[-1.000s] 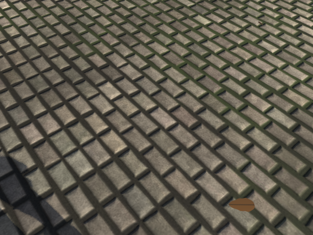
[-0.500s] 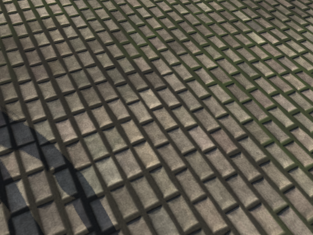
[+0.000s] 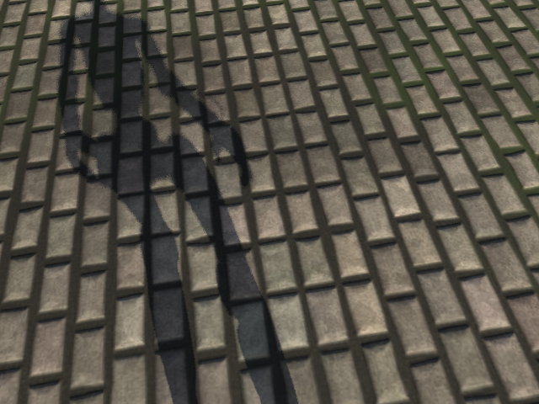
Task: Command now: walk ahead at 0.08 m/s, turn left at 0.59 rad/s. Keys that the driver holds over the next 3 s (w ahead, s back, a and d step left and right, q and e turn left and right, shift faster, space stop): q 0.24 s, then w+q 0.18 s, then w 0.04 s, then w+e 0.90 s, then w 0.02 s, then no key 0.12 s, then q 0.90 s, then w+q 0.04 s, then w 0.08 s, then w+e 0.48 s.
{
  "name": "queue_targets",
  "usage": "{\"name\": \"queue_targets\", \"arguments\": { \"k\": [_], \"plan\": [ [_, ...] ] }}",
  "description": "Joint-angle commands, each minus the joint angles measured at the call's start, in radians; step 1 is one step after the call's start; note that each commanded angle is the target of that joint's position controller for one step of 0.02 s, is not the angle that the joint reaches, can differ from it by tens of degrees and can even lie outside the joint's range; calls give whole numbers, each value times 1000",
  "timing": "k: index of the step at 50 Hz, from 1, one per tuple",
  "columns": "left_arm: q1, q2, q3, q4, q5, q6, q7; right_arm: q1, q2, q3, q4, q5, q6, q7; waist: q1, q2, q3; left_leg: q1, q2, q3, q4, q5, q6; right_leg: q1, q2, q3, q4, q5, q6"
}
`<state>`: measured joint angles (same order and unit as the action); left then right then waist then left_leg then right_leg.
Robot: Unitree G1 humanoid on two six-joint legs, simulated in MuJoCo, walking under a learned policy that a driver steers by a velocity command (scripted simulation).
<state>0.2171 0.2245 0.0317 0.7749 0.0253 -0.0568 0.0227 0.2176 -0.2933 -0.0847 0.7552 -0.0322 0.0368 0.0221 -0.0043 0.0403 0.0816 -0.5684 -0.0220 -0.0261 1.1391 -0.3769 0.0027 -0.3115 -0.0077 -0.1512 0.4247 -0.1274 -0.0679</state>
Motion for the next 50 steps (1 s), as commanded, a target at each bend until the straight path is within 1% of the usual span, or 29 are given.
{"name": "queue_targets", "arguments": {
  "k": [1,4,8,10,11,12,13,14,15,16,17,18,20,21,25,28,30,33,35,36,37,38,39,40,41,43,44,46,50],
  "plan": [
    [-18,122,29,-63,3,-3,2,81,-13,7,-49,-1,20,16,-35,-155,-148,83,47,10,-93,67,4,39,-279,145,-160,286,-161],
    [-14,153,39,-64,3,16,1,5,-12,19,-84,4,26,27,-12,-168,-132,161,50,49,-248,73,10,1,-278,100,-162,100,-149],
    [34,199,54,-52,3,43,-3,-50,-28,20,-127,9,19,26,24,-167,-130,223,29,91,-411,-5,28,53,-317,97,-102,-4,-130],
    [49,204,59,-41,-2,58,-3,-13,-25,20,-124,9,-1,21,4,-124,-135,337,0,99,-595,54,51,33,-297,50,11,-12,-71],
    [102,186,58,-23,7,68,-6,33,-51,13,-111,5,-16,12,-4,-25,-147,417,35,1,-731,115,65,-9,-256,4,138,-78,-7],
    [122,97,36,-71,5,76,-16,31,-182,-14,-139,1,-25,-3,14,276,-140,505,326,-414,-863,240,149,-235,-115,-93,412,-387,90],
    [2,136,39,-117,8,90,-5,121,-240,-42,-121,5,-20,-12,-65,217,-109,447,395,-525,-870,276,285,-346,-14,53,562,-521,99],
    [-28,149,43,-122,9,96,-11,147,-191,-31,-100,9,-14,-16,-60,129,-97,460,340,-465,-879,128,293,-377,-42,134,617,-449,96],
    [-30,149,45,-120,1,91,-22,103,-148,-18,-100,12,-8,-17,-34,108,-64,426,281,-419,-920,-88,265,-385,-53,159,601,-347,89],
    [-26,161,51,-112,4,81,-30,40,-127,-12,-116,14,-3,-18,-8,117,-50,418,225,-392,-956,-191,230,-382,-52,159,575,-272,85],
    [-9,168,55,-98,18,75,-38,22,-107,-6,-124,18,-9,-22,-3,132,-53,426,193,-367,-969,-159,225,-372,-46,148,584,-219,87],
    [2,165,56,-87,24,72,-44,28,-93,-1,-125,18,-19,-18,1,105,-73,442,179,-356,-968,-108,227,-358,-41,149,591,-187,89],
    [-10,144,52,-86,21,67,-50,68,-103,-6,-111,19,-42,-11,-2,47,-88,470,172,-351,-963,-41,233,-357,-37,155,557,-150,94],
    [-25,135,50,-90,18,65,-51,89,-110,-10,-103,18,-51,-9,-8,42,-86,480,170,-355,-962,-30,238,-361,-34,158,527,-141,97],
    [-58,111,38,-85,13,52,-56,147,-94,-5,-68,14,-75,-11,-34,83,-75,491,179,-327,-979,-10,240,-321,-38,142,365,-98,102],
    [-110,109,33,-99,5,42,-60,184,-110,-6,-43,7,-90,-9,-64,78,-55,468,204,-312,-977,-23,238,-262,-38,125,273,-107,80],
    [-124,114,32,-108,0,37,-63,190,-122,-8,-32,3,-97,-10,-68,73,-34,442,224,-306,-974,-56,236,-221,-33,122,234,-131,56],
    [-90,115,31,-109,-4,28,-66,166,-135,-10,-23,4,-105,-14,-37,53,-4,377,244,-280,-955,-74,220,-97,-19,111,174,-159,9],
    [31,114,35,-67,1,16,-60,140,-124,-4,-15,6,-106,-19,33,1,-13,289,206,-203,-851,11,184,114,26,94,71,-152,-14],
    [156,141,48,-26,2,5,-50,130,-91,8,-15,-4,-112,-21,87,-61,-57,226,154,-129,-678,141,156,274,5,165,28,-198,-30],
    [282,242,69,-14,16,-9,-40,105,-18,32,-58,5,-119,-16,129,-270,-125,74,35,24,-324,128,97,421,-235,547,-147,-433,-104],
    [312,314,89,1,-7,-5,-47,102,-56,23,-82,-6,-124,-13,104,-355,-88,-176,-72,39,-152,-113,68,474,-347,930,-279,-506,-195],
    [246,243,75,-11,-14,1,-55,85,-97,15,-68,-20,-120,-11,62,-179,-34,-219,2,-33,-50,-61,72,425,-333,861,-252,-513,-201],
    [190,199,66,-28,-15,-1,-59,57,-93,17,-60,-16,-124,0,44,-105,-10,-202,39,-40,-47,33,69,360,-285,747,-232,-397,-187],
    [163,178,60,-33,-11,-3,-59,42,-82,21,-58,-10,-127,6,31,-79,-15,-172,62,-35,-72,91,59,328,-235,652,-236,-268,-163],
    [161,151,51,-23,-22,-14,-50,40,-64,28,-49,-24,-112,12,15,-105,-34,-128,76,-13,-113,149,23,299,-162,528,-241,-19,-138],
    [182,152,51,-12,-28,-19,-46,33,-57,30,-52,-27,-103,13,13,-113,-47,-124,69,1,-110,161,6,299,-148,499,-232,107,-140],
    [224,160,55,10,-36,-22,-39,-11,-48,35,-65,-25,-90,12,16,-104,-57,-152,64,21,-123,187,-19,305,-130,457,-216,280,-143],
    [298,154,55,43,-32,-13,-28,-187,-30,52,-123,-17,-85,14,57,-108,-34,-181,45,52,-273,286,-42,289,-89,426,-200,432,-122]
  ]
}}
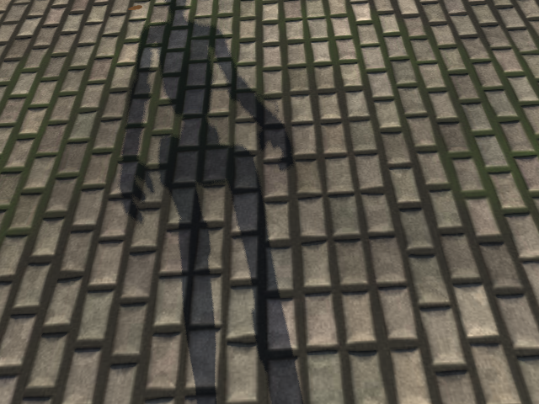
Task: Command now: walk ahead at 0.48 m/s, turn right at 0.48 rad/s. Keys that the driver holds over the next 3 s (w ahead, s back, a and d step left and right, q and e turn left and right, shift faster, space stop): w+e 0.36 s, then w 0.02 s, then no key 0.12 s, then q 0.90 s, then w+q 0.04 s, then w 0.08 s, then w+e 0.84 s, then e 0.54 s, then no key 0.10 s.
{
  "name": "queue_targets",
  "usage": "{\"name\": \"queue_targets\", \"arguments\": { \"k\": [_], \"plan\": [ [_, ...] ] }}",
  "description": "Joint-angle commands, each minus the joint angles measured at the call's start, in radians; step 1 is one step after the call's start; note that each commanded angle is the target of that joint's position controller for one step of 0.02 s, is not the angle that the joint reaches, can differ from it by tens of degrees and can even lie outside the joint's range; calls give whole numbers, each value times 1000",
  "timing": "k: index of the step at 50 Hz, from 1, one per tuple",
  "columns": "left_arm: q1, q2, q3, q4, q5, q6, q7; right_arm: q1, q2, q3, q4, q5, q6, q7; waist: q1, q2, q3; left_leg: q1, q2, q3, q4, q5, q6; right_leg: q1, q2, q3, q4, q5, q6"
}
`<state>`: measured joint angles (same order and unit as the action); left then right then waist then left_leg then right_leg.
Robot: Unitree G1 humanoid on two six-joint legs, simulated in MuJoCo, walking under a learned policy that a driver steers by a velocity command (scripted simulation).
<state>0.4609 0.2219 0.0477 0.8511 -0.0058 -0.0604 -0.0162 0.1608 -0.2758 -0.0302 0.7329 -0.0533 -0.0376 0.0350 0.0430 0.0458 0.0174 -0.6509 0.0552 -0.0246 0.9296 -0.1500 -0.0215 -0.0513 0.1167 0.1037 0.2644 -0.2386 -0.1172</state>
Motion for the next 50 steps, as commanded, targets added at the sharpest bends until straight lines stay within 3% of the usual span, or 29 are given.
{"name": "queue_targets", "arguments": {
  "k": [1,4,6,8,9,10,11,12,13,14,15,17,19,21,24,27,30,32,33,34,35,36,37,38,39,40,43,45,50],
  "plan": [
    [67,157,39,-27,0,-7,14,-167,-41,3,-111,7,-12,3,21,-117,33,-84,-42,54,-118,89,-18,28,-204,169,-30,566,-66],
    [103,167,42,-13,7,-1,24,-267,-35,15,-141,19,-19,5,53,-130,38,-38,-72,60,-259,135,-5,51,-210,200,-1,615,-60],
    [94,178,44,-10,11,0,31,-286,-51,15,-155,26,-25,0,45,-136,37,27,-81,45,-324,142,18,63,-233,236,18,649,-55],
    [25,196,47,-24,13,-2,34,-184,-83,6,-127,29,-30,-13,-19,-138,5,225,-107,34,-395,99,52,24,-228,238,89,759,-24],
    [1,207,49,-29,15,-5,31,-68,-114,-7,-87,29,-35,-25,-63,-132,-54,372,-130,36,-408,65,71,15,-208,232,201,859,-5],
    [-27,215,50,-34,8,-11,22,82,-142,-19,-49,27,-46,-39,-141,-105,-132,577,-92,11,-456,98,98,-48,-165,202,386,815,15],
    [-21,161,37,-62,0,-19,13,233,-205,-36,-40,3,-55,-61,-187,-19,-264,805,115,-188,-471,-112,139,-181,-115,162,636,509,22],
    [129,46,14,-71,-28,-11,20,224,-268,-52,-50,-21,-47,-64,-93,202,-374,1032,408,-629,-516,-130,251,-470,25,42,936,-334,43],
    [113,161,29,-57,9,4,26,186,-212,-54,-53,10,-33,-57,-94,122,-343,928,394,-779,-593,-278,287,-564,-36,17,1033,-278,33],
    [14,176,35,-58,24,12,19,109,-119,-33,-59,20,-32,-54,-80,19,-173,763,333,-602,-635,-310,256,-572,-85,7,1021,-164,36],
    [-45,161,33,-68,28,15,8,70,-72,-21,-52,20,-35,-48,-71,-21,-84,644,278,-455,-668,-219,230,-556,-113,-5,979,-105,41],
    [-61,138,33,-70,42,37,-12,83,-59,-16,-22,22,-47,-49,-39,35,-19,519,207,-267,-714,-48,190,-508,-151,-19,927,-85,54],
    [-75,111,27,-78,46,52,-23,117,-56,-17,4,32,-70,-40,-27,43,-17,485,194,-186,-738,76,194,-494,-159,-25,899,-72,57],
    [-121,93,22,-97,48,56,-27,135,-63,-18,25,38,-85,-35,-17,32,6,477,203,-111,-741,332,217,-528,-151,-27,859,-45,72],
    [-194,69,7,-123,44,51,-28,141,-69,-17,52,35,-83,-29,-10,44,5,476,164,29,-708,622,209,-524,-135,-59,695,50,94],
    [-286,38,-19,-133,39,41,-32,171,-70,-12,87,43,-70,-22,-40,66,-19,447,103,102,-686,664,180,-381,-112,-132,467,180,95],
    [-327,59,-23,-131,43,32,-15,224,-99,-18,131,50,-52,-22,-58,65,-31,526,120,36,-612,667,173,-330,-102,-145,356,184,85],
    [-278,79,-21,-107,47,17,0,219,-110,-22,145,54,-42,-30,-30,46,-34,554,116,-8,-523,603,150,-250,-97,-128,228,213,64],
    [-218,102,-16,-81,58,3,11,229,-104,-21,151,59,-38,-33,-7,4,-58,533,81,-7,-432,537,126,-140,-109,-122,135,318,53],
    [-145,170,-2,-68,70,-12,23,254,-78,-13,132,61,-41,-37,5,-76,-142,434,38,12,-299,285,94,48,-266,-9,185,686,30],
    [-98,240,19,-78,64,-2,32,370,20,10,118,86,-33,-47,-14,-273,-301,244,-71,76,-39,-337,67,291,-551,210,270,1109,-124],
    [-89,214,21,-82,12,16,32,353,-51,-12,143,77,-1,-60,24,-238,-359,214,-112,20,124,-550,67,238,-571,246,244,1089,-199],
    [-131,188,16,-90,3,26,36,306,-83,-29,134,60,16,-60,9,-177,-267,161,-94,-2,218,-519,61,154,-527,186,183,922,-193],
    [-200,146,3,-100,11,32,45,253,-76,-34,125,44,25,-55,-15,-140,-174,129,-67,-4,230,-453,53,60,-484,136,128,752,-161],
    [-246,116,-6,-103,14,34,55,228,-64,-38,122,38,35,-50,-41,-144,-101,138,-44,-8,207,-391,39,-33,-447,78,78,659,-130],
    [-277,105,-8,-103,16,37,64,237,-49,-39,124,30,49,-45,-67,-159,-75,178,-34,1,192,-345,23,-108,-416,23,46,588,-110],
    [-294,101,-3,-99,29,35,67,251,-16,-42,123,31,77,-39,-88,-146,-88,242,-47,33,169,-299,2,-193,-396,-66,28,488,-114],
    [-302,108,2,-93,34,37,65,211,-6,-40,100,30,92,-33,-83,-171,-77,250,-34,43,79,-269,10,-222,-395,-94,12,328,-110],
    [-289,160,24,-82,40,59,53,116,-30,-39,33,32,108,-10,-50,-196,-79,328,-33,87,-121,-262,42,-241,-433,-106,24,83,-97]
  ]
}}
Over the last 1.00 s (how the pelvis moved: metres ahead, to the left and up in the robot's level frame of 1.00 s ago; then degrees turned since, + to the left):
0.28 0.02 0.01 5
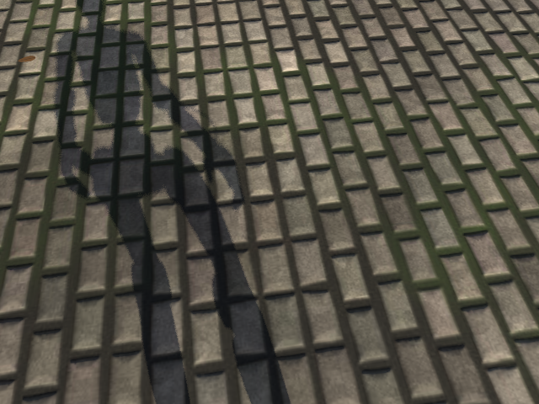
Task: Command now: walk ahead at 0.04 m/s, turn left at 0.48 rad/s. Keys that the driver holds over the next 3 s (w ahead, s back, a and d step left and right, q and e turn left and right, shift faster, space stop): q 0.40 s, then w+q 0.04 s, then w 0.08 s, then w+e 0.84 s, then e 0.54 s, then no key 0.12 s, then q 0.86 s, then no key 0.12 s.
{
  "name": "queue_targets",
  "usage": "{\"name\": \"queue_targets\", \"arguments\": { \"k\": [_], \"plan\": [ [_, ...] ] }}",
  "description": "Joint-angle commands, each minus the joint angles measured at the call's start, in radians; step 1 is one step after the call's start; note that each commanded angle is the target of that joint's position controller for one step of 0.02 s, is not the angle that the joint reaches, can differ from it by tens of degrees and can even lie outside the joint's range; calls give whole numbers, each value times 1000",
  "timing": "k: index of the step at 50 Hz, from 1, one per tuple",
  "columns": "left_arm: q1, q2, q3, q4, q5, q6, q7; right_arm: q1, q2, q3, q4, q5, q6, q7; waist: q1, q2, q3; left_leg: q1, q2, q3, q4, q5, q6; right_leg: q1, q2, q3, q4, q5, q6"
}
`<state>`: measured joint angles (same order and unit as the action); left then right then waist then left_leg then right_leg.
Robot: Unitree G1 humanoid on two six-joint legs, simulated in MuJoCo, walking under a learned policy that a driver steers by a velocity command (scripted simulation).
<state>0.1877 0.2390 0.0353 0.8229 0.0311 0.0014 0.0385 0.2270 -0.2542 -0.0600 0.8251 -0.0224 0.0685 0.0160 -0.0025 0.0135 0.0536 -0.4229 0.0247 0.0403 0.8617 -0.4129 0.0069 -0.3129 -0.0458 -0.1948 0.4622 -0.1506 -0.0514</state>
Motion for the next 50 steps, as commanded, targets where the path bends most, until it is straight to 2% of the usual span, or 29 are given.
{"name": "queue_targets", "arguments": {
  "k": [1,3,4,5,6,7,8,9,10,11,13,20,21,23,26,28,29,30,31,32,33,34,36,40,45,46,48,49,50],
  "plan": [
    [-15,157,41,-52,1,2,-3,48,-55,-10,-69,3,-1,12,-6,-156,-116,123,-6,29,-95,1,24,20,-281,191,-158,-23,-152],
    [-23,173,49,-50,-7,12,-3,90,-58,-12,-65,1,-13,13,-36,-107,-117,244,-31,43,-266,73,55,-33,-264,146,-73,-80,-91],
    [13,156,51,-37,-1,21,-6,117,-83,-19,-57,-3,-23,10,-41,-11,-93,292,-11,-39,-402,112,73,-90,-225,94,43,-166,-26],
    [65,84,38,-48,4,34,-16,108,-179,-35,-80,-11,-34,-3,-17,274,-57,307,235,-395,-602,151,125,-244,-91,-19,328,-386,66],
    [-37,94,35,-107,-1,49,0,120,-290,-65,-97,-8,-32,-14,-58,298,20,161,378,-605,-663,272,254,-346,45,98,462,-494,88],
    [-73,109,37,-110,-6,57,2,132,-243,-59,-79,-9,-31,-25,-48,172,30,148,319,-514,-640,293,267,-317,11,187,557,-412,85],
    [-46,105,38,-98,-18,54,-4,69,-200,-45,-88,1,-30,-30,-6,142,30,141,248,-423,-621,283,240,-307,7,209,566,-317,77],
    [-17,113,41,-77,-17,44,-9,1,-179,-40,-107,2,-28,-27,21,119,13,166,183,-364,-607,293,208,-297,12,216,568,-244,73],
    [11,126,47,-59,-2,39,-14,-33,-165,-38,-125,9,-32,-28,27,127,-23,208,153,-329,-584,384,202,-292,22,207,597,-205,71],
    [31,130,50,-49,4,37,-19,-32,-145,-33,-130,13,-36,-24,27,108,-68,246,141,-313,-563,484,205,-276,28,208,621,-194,75],
    [22,117,49,-57,-4,39,-22,8,-151,-36,-124,20,-44,-19,15,67,-102,302,143,-322,-543,545,211,-279,31,217,616,-191,86],
    [-48,109,38,-104,-16,43,-8,82,-181,-52,-117,7,-40,-24,-40,104,-84,346,150,-448,-530,442,247,-261,52,242,408,-251,93],
    [-46,112,36,-109,-13,39,-11,91,-187,-56,-117,6,-39,-22,-45,97,-108,337,142,-471,-543,316,254,-229,57,240,380,-263,89],
    [-53,116,33,-118,-9,30,-19,78,-186,-57,-121,-2,-36,-15,-48,111,-99,287,125,-521,-588,13,262,-177,70,229,321,-287,77],
    [-19,110,28,-117,-14,10,-23,48,-177,-54,-119,-10,-38,-5,-22,118,-66,171,106,-556,-604,-143,245,-22,95,206,184,-314,38],
    [112,71,17,-67,-13,-9,-19,6,-144,-42,-115,2,-41,-13,59,66,-48,2,45,-489,-551,-209,185,246,92,168,-64,-155,-9],
    [163,97,20,-50,-4,-22,-11,3,-95,-27,-118,3,-51,-21,78,-21,-38,-113,-17,-414,-433,-229,132,359,11,277,-149,-242,-29],
    [225,187,33,-50,8,-33,-5,0,-16,-3,-142,13,-65,-20,89,-218,-81,-217,-145,-213,-127,-182,74,427,-247,662,-309,-570,-96],
    [212,265,59,-27,12,-33,-15,-68,-108,-21,-162,-16,-78,-19,80,-169,61,-337,-150,-158,-29,-89,64,288,-329,885,-392,-675,-174],
    [162,222,53,-30,-4,-35,-23,-68,-141,-30,-161,-27,-87,-11,31,-107,117,-334,-72,-164,17,2,57,239,-305,845,-384,-651,-192],
    [121,177,43,-37,-20,-42,-34,-43,-146,-30,-137,-25,-95,2,6,-97,111,-308,-46,-135,24,66,37,237,-242,757,-375,-560,-169],
    [112,161,39,-39,-23,-48,-42,-30,-142,-29,-122,-27,-100,11,3,-119,81,-277,-37,-107,33,107,18,250,-187,676,-370,-451,-148],
    [158,138,37,-13,-24,-63,-45,-54,-110,-19,-117,-32,-104,25,18,-138,44,-252,-25,-67,54,173,-7,263,-125,577,-358,-251,-148],
    [270,137,47,38,-27,-70,-41,-176,-67,0,-152,-21,-104,26,60,-129,37,-268,-18,-37,-60,231,-45,296,-101,534,-329,-63,-160],
    [336,156,59,62,-15,-66,-36,-307,-59,13,-198,-6,-114,24,100,-147,25,-176,-45,-17,-220,209,-50,284,-105,541,-234,148,-164],
    [335,161,61,61,-13,-64,-34,-307,-62,14,-203,-3,-118,22,93,-151,15,-135,-52,-16,-243,197,-43,272,-110,550,-206,195,-159],
    [288,176,68,47,-13,-61,-32,-232,-77,10,-188,6,-127,12,40,-152,-11,44,-69,-26,-326,201,-21,198,-110,568,-151,254,-125],
    [254,187,71,38,-19,-62,-33,-143,-90,2,-160,6,-133,1,-10,-133,-42,202,-86,-21,-393,228,-4,142,-87,558,-81,313,-101],
    [241,179,71,33,-28,-68,-38,-25,-138,-14,-126,-5,-145,-16,-64,-76,-111,409,-46,-59,-427,242,24,63,-28,510,74,319,-71]
  ]
}}
Over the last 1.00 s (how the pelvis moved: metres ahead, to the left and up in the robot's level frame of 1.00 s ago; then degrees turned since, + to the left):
0.36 -0.04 -0.01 -5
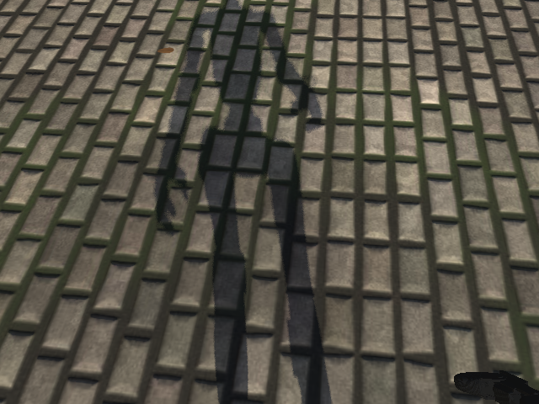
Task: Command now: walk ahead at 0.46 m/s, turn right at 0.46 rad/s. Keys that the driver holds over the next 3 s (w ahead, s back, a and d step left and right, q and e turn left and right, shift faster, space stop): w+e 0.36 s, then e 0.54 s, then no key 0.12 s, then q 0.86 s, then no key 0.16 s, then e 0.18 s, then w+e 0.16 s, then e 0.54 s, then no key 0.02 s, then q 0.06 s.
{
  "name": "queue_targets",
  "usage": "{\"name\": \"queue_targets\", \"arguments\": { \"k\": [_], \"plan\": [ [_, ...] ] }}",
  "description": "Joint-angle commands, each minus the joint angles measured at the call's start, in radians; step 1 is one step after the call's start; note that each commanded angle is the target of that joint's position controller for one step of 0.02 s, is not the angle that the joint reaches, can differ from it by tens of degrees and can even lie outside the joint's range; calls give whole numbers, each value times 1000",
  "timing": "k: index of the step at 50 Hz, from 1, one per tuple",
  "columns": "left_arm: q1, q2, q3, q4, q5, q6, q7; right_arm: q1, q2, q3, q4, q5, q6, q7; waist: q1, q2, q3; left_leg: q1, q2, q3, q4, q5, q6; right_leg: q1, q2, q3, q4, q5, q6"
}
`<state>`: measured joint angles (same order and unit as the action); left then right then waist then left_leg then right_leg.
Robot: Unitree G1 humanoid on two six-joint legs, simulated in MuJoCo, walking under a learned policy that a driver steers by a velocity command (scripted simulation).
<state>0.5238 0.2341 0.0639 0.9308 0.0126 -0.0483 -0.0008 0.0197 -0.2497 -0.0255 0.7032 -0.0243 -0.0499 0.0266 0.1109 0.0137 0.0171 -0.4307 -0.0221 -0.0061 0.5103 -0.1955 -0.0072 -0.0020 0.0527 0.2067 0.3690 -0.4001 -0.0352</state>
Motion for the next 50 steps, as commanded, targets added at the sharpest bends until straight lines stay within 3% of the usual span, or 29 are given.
{"name": "queue_targets", "arguments": {
  "k": [1,2,3,4,5,7,11,15,19,21,23,24,25,26,27,28,29,30,31,32,35,41,44,50],
  "plan": [
    [-120,133,29,-113,-21,-28,-5,354,-234,-71,8,-27,-34,-48,-255,62,-217,644,237,-240,-131,-214,90,-379,-57,19,442,363,-58],
    [-54,54,12,-150,-39,-23,0,388,-313,-86,12,-35,-21,-53,-222,290,-297,752,468,-655,-271,-427,161,-612,68,-98,671,-154,-41],
    [-52,131,25,-122,-8,-4,6,337,-240,-75,16,-26,-12,-50,-179,170,-183,617,459,-693,-283,-501,183,-668,-20,-100,798,-104,-55],
    [-99,128,28,-114,4,0,-6,266,-153,-53,3,-17,-14,-45,-155,69,-66,498,407,-552,-290,-415,170,-666,-58,-99,810,-10,-61],
    [-130,98,22,-113,6,2,-17,229,-110,-41,6,-15,-20,-40,-138,45,-6,415,353,-404,-308,-231,158,-645,-87,-109,787,52,-52],
    [-151,94,25,-111,22,21,-34,232,-76,-29,24,-11,-34,-41,-116,97,20,357,281,-224,-327,-8,134,-619,-110,-134,763,91,-33],
    [-253,73,19,-158,25,44,-58,298,-82,-33,68,7,-63,-34,-107,88,14,389,277,-75,-337,273,147,-702,-114,-157,762,178,-15],
    [-409,57,2,-220,24,42,-78,325,-74,-30,97,4,-62,-33,-119,73,55,375,251,59,-356,362,144,-738,-116,-201,600,317,0],
    [-546,45,-20,-273,25,35,-94,355,-112,-38,126,6,-57,-39,-140,59,93,372,249,158,-345,474,122,-618,-97,-293,341,384,-30],
    [-541,50,-21,-278,33,31,-88,381,-132,-41,145,10,-47,-48,-135,58,72,435,250,197,-243,748,105,-547,-49,-342,269,344,-57],
    [-428,77,-12,-249,42,25,-73,383,-165,-48,155,13,-31,-61,-90,88,-9,473,249,219,-35,997,87,-409,22,-366,237,280,-95],
    [-314,104,0,-218,47,15,-65,379,-177,-50,153,17,-23,-64,-46,90,-77,441,247,218,134,956,80,-271,45,-339,188,300,-121],
    [-183,144,19,-176,59,4,-48,365,-179,-50,143,24,-21,-62,20,45,-154,334,210,234,379,732,50,-78,30,-294,91,425,-155],
    [-161,234,39,-167,52,-1,-31,424,-86,-33,108,8,-20,-54,-38,-129,-244,61,120,228,684,-187,20,183,-237,-28,194,863,-204],
    [-145,331,68,-206,13,11,-26,498,-92,-30,63,37,-1,-53,-46,-228,-466,-185,-21,76,1030,-505,-15,438,-489,417,177,1154,-432],
    [-151,283,67,-223,-11,35,-6,399,-143,-40,64,13,3,-53,-13,-34,-426,-232,41,-28,1012,-349,-15,344,-424,304,110,1084,-396],
    [-239,231,51,-224,-18,40,2,327,-121,-31,43,20,-1,-50,-41,-39,-263,-241,75,-25,947,-256,-16,177,-381,200,62,1010,-367],
    [-286,174,35,-219,-19,43,4,304,-115,-30,48,8,-1,-52,-83,6,-146,-212,102,-24,853,-222,-22,27,-315,140,19,953,-313],
    [-311,151,28,-219,-24,43,9,306,-114,-31,43,-8,16,-50,-116,-3,-99,-163,114,-32,789,-215,-30,-77,-266,95,-10,923,-282],
    [-322,137,22,-219,-21,43,8,336,-110,-31,53,-19,38,-49,-137,-9,-90,-100,114,-28,747,-209,-37,-154,-240,65,-29,911,-260],
    [-313,178,35,-215,-2,30,-5,347,-83,-29,47,-14,70,-48,-157,-15,-121,-49,92,-18,658,-173,-47,-229,-194,36,-34,905,-238],
    [-257,193,46,-215,-1,54,2,189,-105,-38,-8,-10,93,-56,-101,-81,-92,-147,80,-53,514,-95,-58,-217,-168,150,-80,451,-194],
    [-221,197,51,-213,2,63,6,131,-109,-37,-26,-5,93,-61,-77,-97,-69,-177,65,-75,440,-108,-55,-170,-172,218,-78,335,-191],
    [-211,188,45,-210,17,70,6,123,-103,-27,-33,17,78,-67,-67,-126,-73,-31,12,-49,274,-198,-15,-152,-177,245,-1,536,-191]
  ]
}}
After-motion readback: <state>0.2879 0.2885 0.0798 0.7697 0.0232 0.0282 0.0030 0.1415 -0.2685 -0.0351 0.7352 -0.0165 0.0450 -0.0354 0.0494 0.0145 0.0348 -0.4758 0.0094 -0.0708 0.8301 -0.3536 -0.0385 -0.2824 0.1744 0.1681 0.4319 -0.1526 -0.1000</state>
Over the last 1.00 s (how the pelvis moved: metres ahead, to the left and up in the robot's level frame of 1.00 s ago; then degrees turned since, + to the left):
0.15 0.07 0.00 9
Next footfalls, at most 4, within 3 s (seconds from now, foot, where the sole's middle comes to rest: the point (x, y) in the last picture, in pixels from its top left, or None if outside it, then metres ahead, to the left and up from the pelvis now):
0.50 right None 0.39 -0.13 -0.77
1.10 left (304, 394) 0.49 0.02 -0.77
1.56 right None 0.38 -0.15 -0.77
2.06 left None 0.41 0.06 -0.77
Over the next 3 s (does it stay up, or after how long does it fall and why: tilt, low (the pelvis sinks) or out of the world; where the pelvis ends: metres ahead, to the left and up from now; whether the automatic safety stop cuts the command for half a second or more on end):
stays up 0.43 -0.12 0.01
